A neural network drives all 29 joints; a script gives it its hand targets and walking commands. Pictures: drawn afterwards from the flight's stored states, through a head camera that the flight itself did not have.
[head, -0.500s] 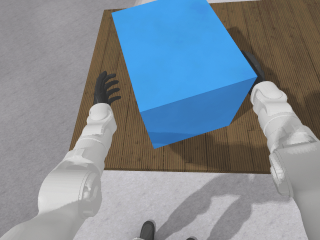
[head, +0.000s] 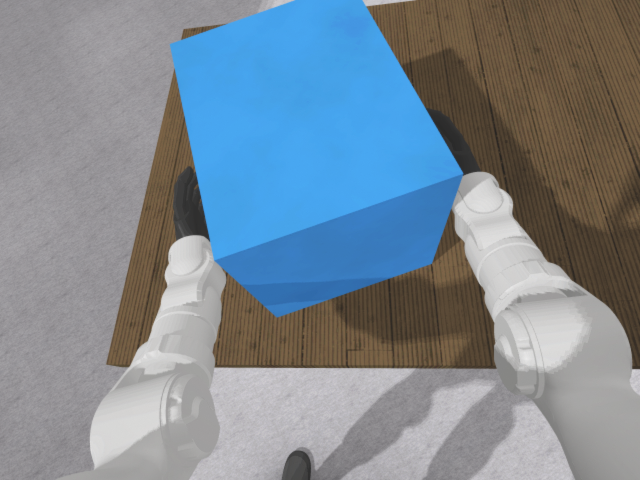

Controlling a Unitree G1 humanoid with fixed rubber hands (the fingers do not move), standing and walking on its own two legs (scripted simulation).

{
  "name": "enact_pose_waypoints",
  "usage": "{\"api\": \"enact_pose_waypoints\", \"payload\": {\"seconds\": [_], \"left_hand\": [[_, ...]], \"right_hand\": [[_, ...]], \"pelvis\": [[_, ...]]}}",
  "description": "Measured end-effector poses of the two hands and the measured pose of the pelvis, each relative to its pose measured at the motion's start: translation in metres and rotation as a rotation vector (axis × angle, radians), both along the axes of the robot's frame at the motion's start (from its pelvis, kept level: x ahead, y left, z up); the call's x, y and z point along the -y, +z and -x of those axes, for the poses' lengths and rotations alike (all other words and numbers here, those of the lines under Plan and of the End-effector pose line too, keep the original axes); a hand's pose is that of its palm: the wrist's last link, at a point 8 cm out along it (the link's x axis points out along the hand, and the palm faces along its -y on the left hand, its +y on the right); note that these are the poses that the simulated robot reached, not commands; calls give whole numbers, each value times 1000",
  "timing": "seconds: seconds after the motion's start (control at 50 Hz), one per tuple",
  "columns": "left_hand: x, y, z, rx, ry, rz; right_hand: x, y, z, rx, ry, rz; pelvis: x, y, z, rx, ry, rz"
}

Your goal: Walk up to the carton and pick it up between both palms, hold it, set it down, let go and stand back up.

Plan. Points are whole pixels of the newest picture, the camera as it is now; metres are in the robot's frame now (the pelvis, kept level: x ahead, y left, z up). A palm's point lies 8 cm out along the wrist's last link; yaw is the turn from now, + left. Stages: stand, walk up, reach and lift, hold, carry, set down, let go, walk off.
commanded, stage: reach and lift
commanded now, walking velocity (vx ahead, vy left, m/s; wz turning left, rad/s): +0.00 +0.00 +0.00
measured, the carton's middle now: (311, 162) +0.53 +0.06 -0.01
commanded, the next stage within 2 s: none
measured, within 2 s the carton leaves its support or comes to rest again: neither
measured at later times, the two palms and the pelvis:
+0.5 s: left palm (203, 235) +0.42 +0.20 -0.01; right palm (450, 173) +0.52 -0.12 -0.02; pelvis +0.02 -0.03 -0.01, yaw +2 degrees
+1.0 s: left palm (212, 236) +0.44 +0.20 -0.04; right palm (448, 181) +0.52 -0.12 -0.04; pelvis +0.06 -0.02 -0.01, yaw -2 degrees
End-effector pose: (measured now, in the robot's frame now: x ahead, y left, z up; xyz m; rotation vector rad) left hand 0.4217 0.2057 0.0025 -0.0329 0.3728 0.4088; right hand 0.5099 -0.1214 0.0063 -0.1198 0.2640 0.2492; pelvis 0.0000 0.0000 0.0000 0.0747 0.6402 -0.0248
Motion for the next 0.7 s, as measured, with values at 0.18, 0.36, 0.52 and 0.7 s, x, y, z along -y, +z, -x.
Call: {"api": "enact_pose_waypoints", "payload": {"seconds": [0.18, 0.36, 0.52, 0.7], "left_hand": [[2, -4, 1, 34, 20, -25], [3, -10, -2, 38, 48, -35], [4, -17, -2, 62, 63, -66], [12, -33, 1, 10, 57, -34]], "right_hand": [[-1, -9, -4, 70, 15, -5], [-3, -17, -9, 77, 14, -25], [-3, -27, -10, 141, 12, -38], [5, -46, -3, 79, -16, -81]], "pelvis": [[18, 0, -11, -19, 1, -20], [24, -2, -20, -33, -5, -29], [31, -6, -26, -44, 5, -29], [36, -1, -37, -55, -14, -30]]}}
